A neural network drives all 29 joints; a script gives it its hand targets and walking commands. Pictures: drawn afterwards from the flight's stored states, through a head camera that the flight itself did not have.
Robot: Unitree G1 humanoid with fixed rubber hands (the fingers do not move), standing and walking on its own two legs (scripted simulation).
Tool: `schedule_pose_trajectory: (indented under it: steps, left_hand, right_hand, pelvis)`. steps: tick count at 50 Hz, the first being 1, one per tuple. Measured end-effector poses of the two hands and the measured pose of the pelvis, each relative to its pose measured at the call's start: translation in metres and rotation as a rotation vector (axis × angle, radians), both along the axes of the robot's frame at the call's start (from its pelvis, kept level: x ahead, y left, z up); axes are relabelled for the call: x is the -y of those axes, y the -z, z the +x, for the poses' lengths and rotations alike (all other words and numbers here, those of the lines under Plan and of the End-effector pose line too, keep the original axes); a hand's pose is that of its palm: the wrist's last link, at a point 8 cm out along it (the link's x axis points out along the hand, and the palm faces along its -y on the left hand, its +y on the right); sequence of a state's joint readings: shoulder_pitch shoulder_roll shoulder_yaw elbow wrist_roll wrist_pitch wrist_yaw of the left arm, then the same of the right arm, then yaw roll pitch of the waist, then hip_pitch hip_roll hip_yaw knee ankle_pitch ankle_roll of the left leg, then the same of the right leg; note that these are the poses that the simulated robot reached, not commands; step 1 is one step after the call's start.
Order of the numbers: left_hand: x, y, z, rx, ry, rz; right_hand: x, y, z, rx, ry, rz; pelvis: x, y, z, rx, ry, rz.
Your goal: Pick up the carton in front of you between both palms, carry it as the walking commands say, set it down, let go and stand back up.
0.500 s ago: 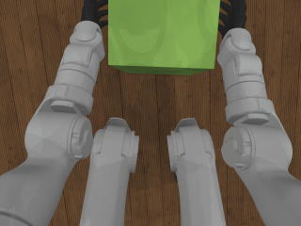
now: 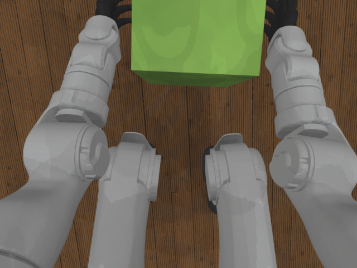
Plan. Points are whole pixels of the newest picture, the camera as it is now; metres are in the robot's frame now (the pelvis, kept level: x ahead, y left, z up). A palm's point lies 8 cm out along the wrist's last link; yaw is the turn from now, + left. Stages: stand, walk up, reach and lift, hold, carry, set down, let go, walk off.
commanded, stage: set down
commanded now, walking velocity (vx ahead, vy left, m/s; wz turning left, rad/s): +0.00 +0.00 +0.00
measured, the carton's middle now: (193, 33) +0.53 -0.02 -0.24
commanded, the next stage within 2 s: let go in 1.72 s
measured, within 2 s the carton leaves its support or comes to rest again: neither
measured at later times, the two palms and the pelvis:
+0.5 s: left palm (98, 28) +0.52 +0.17 -0.20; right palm (282, 40) +0.51 -0.19 -0.19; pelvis +0.00 +0.00 +0.00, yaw -1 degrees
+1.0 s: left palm out of the picture +0.55 +0.17 -0.07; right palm (339, 4) +0.52 -0.21 -0.07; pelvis +0.00 +0.00 +0.05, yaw -1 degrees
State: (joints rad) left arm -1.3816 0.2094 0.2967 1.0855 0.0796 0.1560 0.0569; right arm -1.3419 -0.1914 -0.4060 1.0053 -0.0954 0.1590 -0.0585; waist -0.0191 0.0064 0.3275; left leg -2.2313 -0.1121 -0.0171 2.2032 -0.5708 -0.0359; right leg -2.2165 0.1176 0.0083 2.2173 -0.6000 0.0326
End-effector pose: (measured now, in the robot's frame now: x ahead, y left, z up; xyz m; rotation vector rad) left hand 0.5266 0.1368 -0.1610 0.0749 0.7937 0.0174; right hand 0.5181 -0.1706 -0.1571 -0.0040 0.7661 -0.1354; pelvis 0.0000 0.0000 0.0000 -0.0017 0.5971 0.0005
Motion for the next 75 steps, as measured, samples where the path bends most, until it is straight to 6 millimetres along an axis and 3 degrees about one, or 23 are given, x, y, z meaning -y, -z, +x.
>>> schedule_pose_trajectory:
  steps: [13,19,26,30,34,38,42,51,63,75]
  left_hand:
    - [-0.002,0.005,0.004,0.014,0.021,-0.023]
    - [-0.004,0.016,0.002,0.006,0.038,-0.018]
    - [-0.038,0.039,-0.005,-0.011,-0.042,0.053]
    - [-0.048,0.037,0.002,0.021,-0.056,0.061]
    - [-0.045,0.026,0.013,0.063,-0.056,0.046]
    - [-0.037,0.006,0.020,0.114,-0.049,0.027]
    - [-0.031,-0.025,0.021,0.145,-0.050,0.029]
    - [-0.030,-0.101,0.019,0.127,-0.063,0.039]
    - [-0.040,-0.160,0.019,0.149,-0.067,0.041]
    - [-0.044,-0.236,0.020,0.147,-0.048,0.031]
  right_hand:
    - [0.002,0.002,0.002,0.012,-0.027,0.017]
    - [0.003,0.013,0.001,-0.005,-0.053,0.000]
    - [0.025,0.038,-0.011,-0.046,0.017,-0.045]
    - [0.035,0.040,-0.005,-0.007,0.034,-0.049]
    - [0.038,0.032,0.002,0.036,0.044,-0.045]
    - [0.039,0.012,0.006,0.088,0.047,-0.044]
    - [0.036,-0.020,0.006,0.121,0.045,-0.038]
    - [0.036,-0.098,0.007,0.109,0.054,-0.046]
    - [0.041,-0.156,0.007,0.129,0.048,-0.055]
    - [0.045,-0.235,0.009,0.131,0.035,-0.049]
  pelvis:
    - [0.000,0.000,-0.002,0.009,0.005,-0.005]
    - [-0.002,0.001,-0.001,0.019,0.006,-0.008]
    - [-0.004,0.005,0.003,0.022,0.007,-0.009]
    - [-0.005,0.010,0.004,0.019,0.008,-0.004]
    - [-0.006,0.014,0.003,0.018,0.008,-0.003]
    - [-0.005,0.012,0.001,0.013,0.011,-0.001]
    - [-0.004,-0.001,0.000,0.001,0.017,0.002]
    - [-0.002,-0.058,0.003,-0.105,0.021,0.006]
    - [-0.001,-0.112,0.010,-0.194,0.021,0.003]
    - [-0.002,-0.182,0.023,-0.216,0.019,0.003]
